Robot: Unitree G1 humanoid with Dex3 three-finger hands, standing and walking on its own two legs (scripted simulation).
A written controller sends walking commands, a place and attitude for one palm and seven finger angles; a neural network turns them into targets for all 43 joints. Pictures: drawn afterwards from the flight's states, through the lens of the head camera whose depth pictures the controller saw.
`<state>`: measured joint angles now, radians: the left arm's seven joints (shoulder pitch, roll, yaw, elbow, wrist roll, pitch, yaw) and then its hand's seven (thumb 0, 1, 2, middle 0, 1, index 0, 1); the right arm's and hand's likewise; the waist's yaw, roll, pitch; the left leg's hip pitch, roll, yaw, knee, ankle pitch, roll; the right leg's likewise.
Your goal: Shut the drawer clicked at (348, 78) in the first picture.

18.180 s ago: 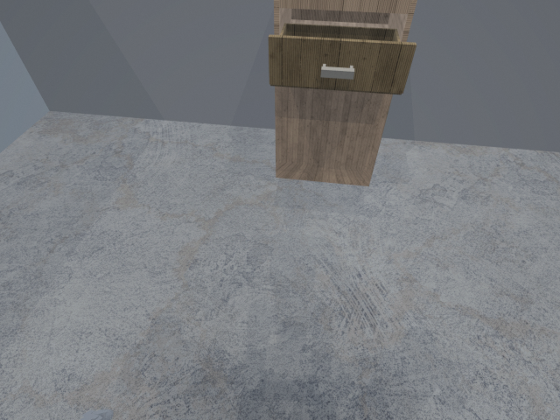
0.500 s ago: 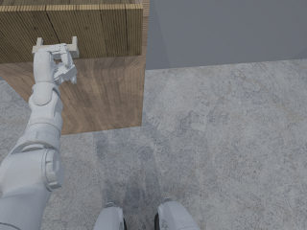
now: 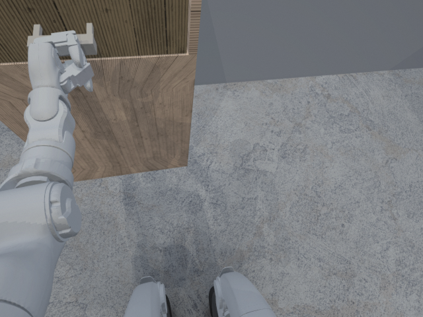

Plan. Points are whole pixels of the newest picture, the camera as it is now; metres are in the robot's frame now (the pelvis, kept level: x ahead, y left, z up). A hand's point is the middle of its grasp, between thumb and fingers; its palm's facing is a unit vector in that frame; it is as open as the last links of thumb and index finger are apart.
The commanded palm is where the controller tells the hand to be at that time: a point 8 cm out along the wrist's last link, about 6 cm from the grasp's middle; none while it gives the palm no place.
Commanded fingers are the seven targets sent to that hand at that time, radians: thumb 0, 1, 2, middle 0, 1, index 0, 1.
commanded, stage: push the drawer shut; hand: left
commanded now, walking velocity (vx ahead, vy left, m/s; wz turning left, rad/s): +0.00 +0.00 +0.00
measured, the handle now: (64, 37) +0.63 +0.19 +0.08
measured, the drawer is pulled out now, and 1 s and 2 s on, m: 0.00 0.00 0.00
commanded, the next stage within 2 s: pull the fist back off the drawer in 0.22 s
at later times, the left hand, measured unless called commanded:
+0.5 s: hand (81, 65) +0.56 +0.16 +0.08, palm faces +0.06 -1.00 -0.04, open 3.1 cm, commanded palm +0.56 +0.18 +0.08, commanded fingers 0.00 0.90 0.90 -1.40 -1.60 -1.40 -1.60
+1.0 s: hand (84, 80) +0.53 +0.15 +0.07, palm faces +0.07 -1.00 -0.02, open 3.2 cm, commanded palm +0.50 +0.19 +0.08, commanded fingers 0.00 0.90 0.90 -1.40 -1.60 -1.40 -1.60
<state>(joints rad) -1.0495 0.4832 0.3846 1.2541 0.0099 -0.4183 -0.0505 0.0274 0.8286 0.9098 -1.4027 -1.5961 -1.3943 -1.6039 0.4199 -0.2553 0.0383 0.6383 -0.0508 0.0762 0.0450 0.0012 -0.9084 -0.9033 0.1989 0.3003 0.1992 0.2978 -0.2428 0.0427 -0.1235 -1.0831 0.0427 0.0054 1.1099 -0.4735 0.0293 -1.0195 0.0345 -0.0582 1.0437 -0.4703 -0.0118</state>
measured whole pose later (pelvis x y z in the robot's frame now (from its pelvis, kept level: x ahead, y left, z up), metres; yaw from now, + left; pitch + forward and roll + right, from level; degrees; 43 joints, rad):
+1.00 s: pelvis +0.00 +0.01 +0.00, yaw -1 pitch +24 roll -4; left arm -0.93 0.43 0.36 1.14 -0.03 -0.39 -0.04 0.02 0.88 0.90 -1.40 -1.60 -1.39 -1.60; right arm 0.44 -0.25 0.04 0.62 -0.04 0.08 0.06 0.00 -0.91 -0.90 0.20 0.30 0.20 0.30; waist -0.21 0.04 -0.13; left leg -1.05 0.04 0.02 1.09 -0.47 0.04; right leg -0.99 0.04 -0.04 1.02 -0.45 0.00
